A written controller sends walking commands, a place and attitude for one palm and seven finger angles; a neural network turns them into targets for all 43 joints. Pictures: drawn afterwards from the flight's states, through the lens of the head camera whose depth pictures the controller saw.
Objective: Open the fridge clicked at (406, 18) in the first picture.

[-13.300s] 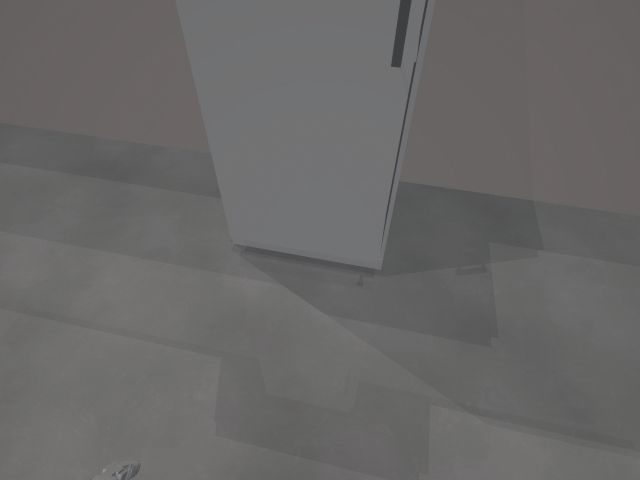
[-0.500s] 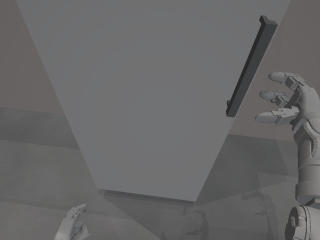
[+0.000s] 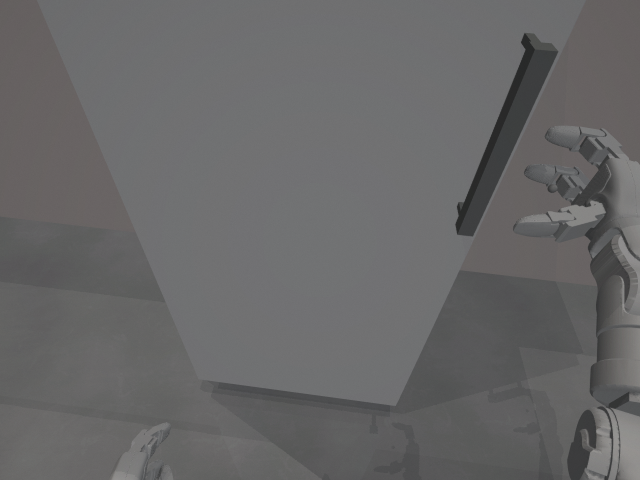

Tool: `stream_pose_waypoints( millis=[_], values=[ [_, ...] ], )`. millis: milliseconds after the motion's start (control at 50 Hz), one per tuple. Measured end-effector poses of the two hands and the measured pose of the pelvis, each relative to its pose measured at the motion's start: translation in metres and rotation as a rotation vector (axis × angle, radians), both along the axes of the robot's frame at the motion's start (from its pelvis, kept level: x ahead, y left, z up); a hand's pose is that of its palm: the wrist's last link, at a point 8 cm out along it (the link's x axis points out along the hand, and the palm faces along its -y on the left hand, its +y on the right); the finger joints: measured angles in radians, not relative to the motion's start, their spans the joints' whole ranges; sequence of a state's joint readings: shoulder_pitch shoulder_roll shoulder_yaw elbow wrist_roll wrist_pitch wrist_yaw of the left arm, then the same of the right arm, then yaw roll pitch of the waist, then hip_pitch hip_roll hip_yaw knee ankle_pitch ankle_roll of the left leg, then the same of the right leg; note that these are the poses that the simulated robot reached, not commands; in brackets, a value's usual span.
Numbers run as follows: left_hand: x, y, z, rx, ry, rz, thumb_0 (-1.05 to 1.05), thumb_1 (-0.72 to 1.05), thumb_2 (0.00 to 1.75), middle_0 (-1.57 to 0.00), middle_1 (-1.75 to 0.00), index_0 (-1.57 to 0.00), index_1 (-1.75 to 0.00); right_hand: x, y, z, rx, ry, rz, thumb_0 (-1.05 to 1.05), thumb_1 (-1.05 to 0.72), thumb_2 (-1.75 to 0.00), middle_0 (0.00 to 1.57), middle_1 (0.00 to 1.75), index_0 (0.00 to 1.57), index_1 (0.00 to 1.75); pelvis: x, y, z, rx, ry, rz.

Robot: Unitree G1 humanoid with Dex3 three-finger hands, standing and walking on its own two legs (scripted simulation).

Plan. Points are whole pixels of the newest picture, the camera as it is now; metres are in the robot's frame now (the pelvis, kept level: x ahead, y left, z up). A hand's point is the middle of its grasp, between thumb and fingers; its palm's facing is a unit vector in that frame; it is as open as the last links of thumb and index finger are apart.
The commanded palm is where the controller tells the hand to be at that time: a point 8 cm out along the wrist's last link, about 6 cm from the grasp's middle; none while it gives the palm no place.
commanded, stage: move the hooked fingers beside the handle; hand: right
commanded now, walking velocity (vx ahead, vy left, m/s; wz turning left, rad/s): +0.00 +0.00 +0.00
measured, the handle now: (492, 147) +0.47 -0.17 +0.22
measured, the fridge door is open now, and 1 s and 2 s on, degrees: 0 0 0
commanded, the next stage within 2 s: feel for the door with the fingertips in 1.04 s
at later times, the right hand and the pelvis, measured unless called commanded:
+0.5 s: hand (558, 188) +0.40 -0.23 +0.22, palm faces +0.09 +1.00 -0.01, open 14.0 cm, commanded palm +0.38 -0.28 +0.21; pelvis +0.00 +0.00 +0.00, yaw -1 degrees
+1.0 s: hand (549, 202) +0.39 -0.22 +0.20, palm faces +0.07 +1.00 +0.01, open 14.0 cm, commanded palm +0.37 -0.27 +0.21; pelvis +0.00 +0.00 +0.00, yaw -1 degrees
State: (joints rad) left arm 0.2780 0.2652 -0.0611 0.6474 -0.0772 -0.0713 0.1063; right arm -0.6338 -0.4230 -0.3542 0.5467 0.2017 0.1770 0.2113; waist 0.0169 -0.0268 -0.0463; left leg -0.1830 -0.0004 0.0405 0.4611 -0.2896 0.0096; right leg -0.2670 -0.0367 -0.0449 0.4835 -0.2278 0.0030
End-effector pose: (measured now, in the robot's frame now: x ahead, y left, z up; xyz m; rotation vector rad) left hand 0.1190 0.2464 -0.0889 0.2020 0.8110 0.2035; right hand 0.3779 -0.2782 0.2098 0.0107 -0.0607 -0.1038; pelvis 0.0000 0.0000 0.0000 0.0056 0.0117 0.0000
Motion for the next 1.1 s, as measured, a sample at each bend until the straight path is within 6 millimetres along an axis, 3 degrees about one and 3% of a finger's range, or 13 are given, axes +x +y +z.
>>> stream_pose_waypoints(
  millis=[80, 280, 380, 500, 680, 880, 1020, 1100],
  values=[
    [0.002, 0.000, 0.000, -0.006, -0.008, 0.003, 0.01, 0.91, 0.90, -0.20, -0.30, -0.21, -0.30, 0.000, -0.005, 0.004, -0.019, 0.033, -0.005, -0.02, 0.50, -0.30, 0.30, 1.20, 0.30, 1.20, 0.000, 0.000, 0.000, 0.001, 0.001, -0.001],
    [0.013, -0.001, 0.002, -0.006, -0.028, -0.022, 0.01, 0.91, 0.90, -0.20, -0.30, -0.21, -0.30, -0.012, 0.000, -0.010, 0.012, 0.055, 0.015, -0.01, 0.50, -0.30, 0.30, 1.20, 0.30, 1.20, -0.002, 0.001, 0.000, -0.001, -0.005, -0.008],
    [0.016, -0.002, 0.006, 0.006, -0.037, -0.029, 0.01, 0.91, 0.90, -0.20, -0.30, -0.21, -0.30, -0.008, -0.006, -0.004, -0.008, 0.041, -0.021, -0.02, 0.50, -0.30, 0.30, 1.20, 0.30, 1.20, -0.004, 0.003, 0.000, 0.002, -0.005, -0.013],
    [0.013, -0.001, 0.003, 0.002, -0.029, -0.021, 0.01, 0.91, 0.90, -0.20, -0.30, -0.21, -0.30, -0.004, -0.004, 0.005, -0.016, 0.039, 0.015, -0.02, 0.50, -0.30, 0.30, 1.20, 0.29, 1.20, -0.003, 0.001, 0.000, 0.003, 0.001, -0.014],
    [0.002, 0.000, -0.001, -0.003, -0.002, -0.001, 0.01, 0.91, 0.90, -0.20, -0.30, -0.21, -0.30, -0.002, 0.000, -0.011, 0.000, 0.066, 0.016, -0.01, 0.50, -0.30, 0.30, 1.20, 0.30, 1.20, -0.002, -0.001, 0.000, 0.001, 0.004, -0.004],
    [0.002, -0.001, 0.000, -0.003, -0.004, 0.001, 0.01, 0.91, 0.90, -0.20, -0.30, -0.21, -0.30, -0.007, -0.007, 0.005, -0.021, 0.020, 0.006, -0.02, 0.50, -0.30, 0.30, 1.20, 0.29, 1.20, 0.000, -0.002, 0.000, 0.002, -0.005, -0.003],
    [0.012, -0.004, 0.002, -0.005, -0.023, -0.019, 0.01, 0.91, 0.90, -0.20, -0.30, -0.21, -0.30, -0.010, 0.002, -0.011, 0.004, 0.081, 0.033, -0.01, 0.50, -0.30, 0.30, 1.20, 0.29, 1.20, -0.002, -0.003, 0.000, 0.001, -0.003, -0.009],
    [0.016, -0.006, 0.005, 0.000, -0.038, -0.027, 0.01, 0.91, 0.90, -0.20, -0.30, -0.21, -0.30, -0.010, 0.000, -0.010, 0.009, 0.053, 0.002, -0.02, 0.50, -0.30, 0.30, 1.20, 0.30, 1.20, -0.003, -0.002, 0.000, 0.001, -0.004, -0.008]
  ],
)
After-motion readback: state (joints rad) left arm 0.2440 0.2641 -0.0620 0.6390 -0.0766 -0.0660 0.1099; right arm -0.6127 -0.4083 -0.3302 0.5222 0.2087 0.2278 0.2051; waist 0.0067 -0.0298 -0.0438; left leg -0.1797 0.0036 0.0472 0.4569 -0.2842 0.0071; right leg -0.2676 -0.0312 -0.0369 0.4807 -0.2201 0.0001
